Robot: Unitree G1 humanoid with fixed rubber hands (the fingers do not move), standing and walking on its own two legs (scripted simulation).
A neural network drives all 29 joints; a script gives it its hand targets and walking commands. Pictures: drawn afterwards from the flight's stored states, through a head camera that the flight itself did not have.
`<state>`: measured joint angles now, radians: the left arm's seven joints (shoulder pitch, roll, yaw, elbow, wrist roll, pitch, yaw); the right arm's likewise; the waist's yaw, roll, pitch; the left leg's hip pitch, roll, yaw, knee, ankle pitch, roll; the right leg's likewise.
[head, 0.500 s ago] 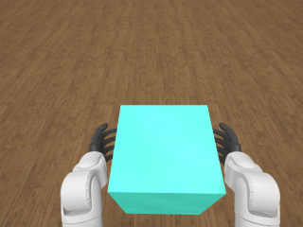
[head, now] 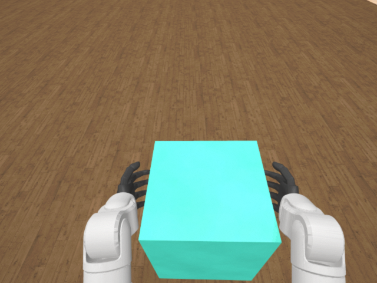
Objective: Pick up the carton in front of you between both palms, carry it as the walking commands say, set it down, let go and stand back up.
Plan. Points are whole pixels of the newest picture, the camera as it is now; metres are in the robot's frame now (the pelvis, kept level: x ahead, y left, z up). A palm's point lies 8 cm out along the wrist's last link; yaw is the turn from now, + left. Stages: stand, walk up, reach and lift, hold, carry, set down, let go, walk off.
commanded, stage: carry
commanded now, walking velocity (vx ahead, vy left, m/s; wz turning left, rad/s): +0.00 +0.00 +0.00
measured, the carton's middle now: (205, 213) +0.26 +0.00 +0.02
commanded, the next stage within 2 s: hold in 1.72 s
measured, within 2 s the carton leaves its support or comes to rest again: neither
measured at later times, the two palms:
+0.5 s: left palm (127, 220) +0.21 +0.14 +0.08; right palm (294, 223) +0.21 -0.16 +0.08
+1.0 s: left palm (132, 226) +0.22 +0.15 +0.03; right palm (280, 228) +0.22 -0.15 +0.03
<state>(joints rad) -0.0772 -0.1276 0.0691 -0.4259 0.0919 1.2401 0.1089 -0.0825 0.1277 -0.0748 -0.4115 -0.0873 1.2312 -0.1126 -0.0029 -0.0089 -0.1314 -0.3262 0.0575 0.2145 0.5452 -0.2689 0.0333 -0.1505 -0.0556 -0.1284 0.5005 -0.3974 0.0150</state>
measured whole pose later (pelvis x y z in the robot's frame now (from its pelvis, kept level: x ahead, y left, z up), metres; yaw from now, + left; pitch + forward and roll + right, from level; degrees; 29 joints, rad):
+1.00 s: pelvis -0.06 +0.00 +0.00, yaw +0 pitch +2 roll +0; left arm -0.18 -0.14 0.14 0.15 0.24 0.76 0.02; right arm -0.18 0.14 -0.15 0.16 -0.24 0.74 -0.02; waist 0.00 -0.01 -0.08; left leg -0.36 0.07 0.21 0.48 -0.15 0.05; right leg -0.21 -0.05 -0.14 0.50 -0.32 0.00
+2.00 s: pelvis -0.06 -0.01 +0.01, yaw -3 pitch -6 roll +0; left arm -0.18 -0.14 0.14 0.12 0.24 0.73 0.04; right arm -0.19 0.14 -0.17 0.18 -0.23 0.69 -0.01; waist -0.01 -0.04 0.06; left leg -0.16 0.02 0.02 0.38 -0.11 0.00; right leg -0.03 0.01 0.00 0.40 -0.26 -0.01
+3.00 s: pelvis -0.05 +0.00 +0.00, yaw -9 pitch +0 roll +1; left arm -0.49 -0.18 0.45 0.50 0.42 0.54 -0.05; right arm -0.48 0.22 -0.47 0.52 -0.40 0.50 0.01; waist 0.04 -0.05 0.06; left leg -0.30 -0.03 -0.03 0.50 -0.20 0.00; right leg -0.23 0.05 0.12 0.56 -0.32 -0.01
